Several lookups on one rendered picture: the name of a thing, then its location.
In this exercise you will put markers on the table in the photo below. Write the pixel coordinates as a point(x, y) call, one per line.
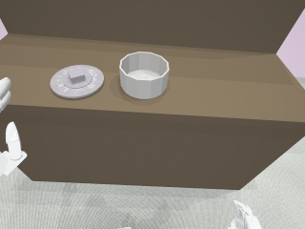
point(230, 109)

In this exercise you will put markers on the knob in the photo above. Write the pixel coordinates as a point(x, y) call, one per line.
point(76, 75)

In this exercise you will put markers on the pot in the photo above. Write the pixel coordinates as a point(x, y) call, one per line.
point(144, 75)

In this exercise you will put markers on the lid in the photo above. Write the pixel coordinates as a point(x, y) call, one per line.
point(61, 82)

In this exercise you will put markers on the robot right hand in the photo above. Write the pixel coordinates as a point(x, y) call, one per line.
point(250, 221)

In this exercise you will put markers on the robot left hand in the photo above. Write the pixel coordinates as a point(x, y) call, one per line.
point(9, 160)

